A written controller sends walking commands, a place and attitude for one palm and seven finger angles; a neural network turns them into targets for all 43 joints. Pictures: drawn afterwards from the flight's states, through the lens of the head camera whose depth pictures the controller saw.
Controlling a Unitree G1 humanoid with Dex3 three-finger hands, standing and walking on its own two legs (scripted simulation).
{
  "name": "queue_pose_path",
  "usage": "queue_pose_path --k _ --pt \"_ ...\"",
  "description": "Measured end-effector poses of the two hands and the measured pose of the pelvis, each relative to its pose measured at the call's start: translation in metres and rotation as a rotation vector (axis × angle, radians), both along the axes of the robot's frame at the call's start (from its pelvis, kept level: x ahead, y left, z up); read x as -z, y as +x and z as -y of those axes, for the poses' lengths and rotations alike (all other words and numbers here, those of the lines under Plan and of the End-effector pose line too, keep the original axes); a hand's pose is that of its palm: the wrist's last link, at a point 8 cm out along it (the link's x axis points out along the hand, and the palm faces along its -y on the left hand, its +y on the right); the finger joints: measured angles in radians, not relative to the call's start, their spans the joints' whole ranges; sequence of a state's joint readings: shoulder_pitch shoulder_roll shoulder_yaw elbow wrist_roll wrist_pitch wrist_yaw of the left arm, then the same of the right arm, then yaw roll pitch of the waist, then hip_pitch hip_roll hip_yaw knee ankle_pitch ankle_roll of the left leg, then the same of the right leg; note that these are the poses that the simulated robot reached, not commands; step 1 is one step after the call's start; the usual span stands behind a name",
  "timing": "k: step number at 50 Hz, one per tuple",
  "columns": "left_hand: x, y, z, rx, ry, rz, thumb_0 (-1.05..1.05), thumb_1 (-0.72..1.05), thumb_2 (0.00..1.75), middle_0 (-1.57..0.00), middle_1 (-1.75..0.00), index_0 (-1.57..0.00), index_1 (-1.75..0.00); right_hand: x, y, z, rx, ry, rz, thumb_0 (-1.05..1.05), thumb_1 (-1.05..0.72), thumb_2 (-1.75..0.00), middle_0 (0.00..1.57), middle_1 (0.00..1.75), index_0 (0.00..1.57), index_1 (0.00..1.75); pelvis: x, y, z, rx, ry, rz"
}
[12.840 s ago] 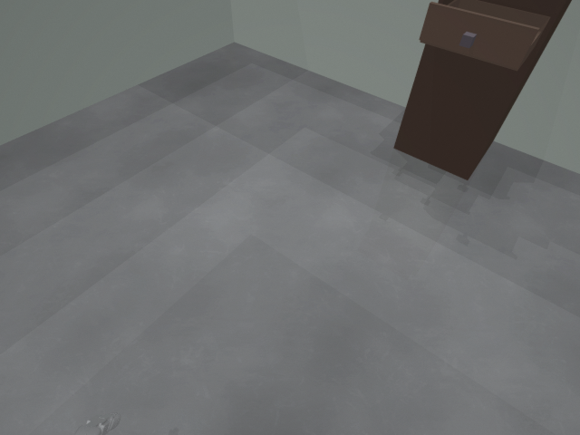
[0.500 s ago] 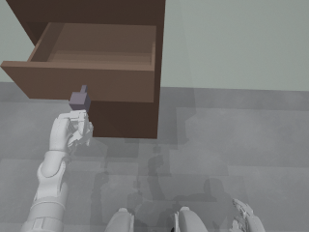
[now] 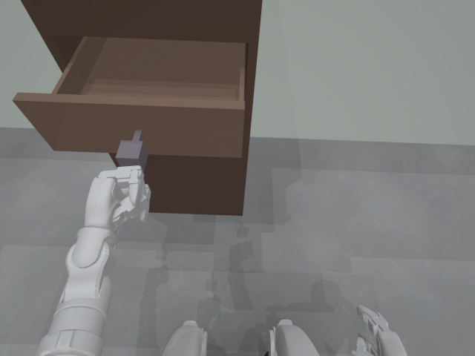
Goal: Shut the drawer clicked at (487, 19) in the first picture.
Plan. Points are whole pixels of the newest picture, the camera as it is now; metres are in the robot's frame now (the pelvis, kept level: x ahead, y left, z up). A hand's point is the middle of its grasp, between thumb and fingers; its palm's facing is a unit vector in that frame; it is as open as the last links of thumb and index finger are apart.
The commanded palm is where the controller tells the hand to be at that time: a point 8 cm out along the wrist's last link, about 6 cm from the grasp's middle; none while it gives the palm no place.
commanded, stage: push the drawer shut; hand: left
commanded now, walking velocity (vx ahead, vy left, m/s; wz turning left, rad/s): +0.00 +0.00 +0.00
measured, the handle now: (135, 147) +0.46 +0.20 +0.05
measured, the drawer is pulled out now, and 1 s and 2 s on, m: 0.19 0.10 0.00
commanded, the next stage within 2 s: none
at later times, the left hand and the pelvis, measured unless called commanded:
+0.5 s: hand (145, 179) +0.40 +0.17 +0.04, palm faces -0.03 -1.00 -0.03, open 2.9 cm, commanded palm +0.40 +0.22 +0.05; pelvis -0.01 +0.00 -0.01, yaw +1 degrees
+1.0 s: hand (156, 153) +0.46 +0.16 +0.04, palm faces -0.01 -1.00 -0.04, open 3.3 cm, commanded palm +0.46 +0.21 +0.05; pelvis -0.03 +0.00 -0.02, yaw +0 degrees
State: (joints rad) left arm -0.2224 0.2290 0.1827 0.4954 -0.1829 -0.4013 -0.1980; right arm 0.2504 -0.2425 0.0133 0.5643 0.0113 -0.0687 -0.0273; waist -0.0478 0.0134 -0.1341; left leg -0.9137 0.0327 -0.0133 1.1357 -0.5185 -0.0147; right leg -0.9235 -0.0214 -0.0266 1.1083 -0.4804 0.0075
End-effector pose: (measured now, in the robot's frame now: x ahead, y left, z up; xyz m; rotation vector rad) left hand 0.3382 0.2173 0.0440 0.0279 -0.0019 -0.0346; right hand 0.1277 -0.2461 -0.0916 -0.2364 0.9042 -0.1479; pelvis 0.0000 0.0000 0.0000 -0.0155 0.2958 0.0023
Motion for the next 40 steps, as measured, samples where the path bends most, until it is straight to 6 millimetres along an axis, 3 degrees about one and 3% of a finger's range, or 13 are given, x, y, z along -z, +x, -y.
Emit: queue_pose_path --k 20,40 --pt "0.007 0.036 -0.01 -0.006 0.006 -0.02 -0.05 0.77 0.93 -1.39 -1.6 -1.4 -1.6 0.017 -0.036 0.002 0.018 -0.029 -0.129 0.01 -0.9 -0.9 0.21 0.3 0.2 0.3 0.006 -0.01 -0.002 -0.015 -0.012 -0.028" --pt "0.002 0.072 -0.002 -0.02 0.011 -0.006 0.03 0.82 0.98 -1.4 -1.6 -1.4 -1.6 0.027 -0.086 0.01 0.044 -0.046 -0.225 0.01 -0.9 -0.9 0.21 0.3 0.2 0.3 0.015 -0.028 -0.002 -0.016 -0.013 -0.049"
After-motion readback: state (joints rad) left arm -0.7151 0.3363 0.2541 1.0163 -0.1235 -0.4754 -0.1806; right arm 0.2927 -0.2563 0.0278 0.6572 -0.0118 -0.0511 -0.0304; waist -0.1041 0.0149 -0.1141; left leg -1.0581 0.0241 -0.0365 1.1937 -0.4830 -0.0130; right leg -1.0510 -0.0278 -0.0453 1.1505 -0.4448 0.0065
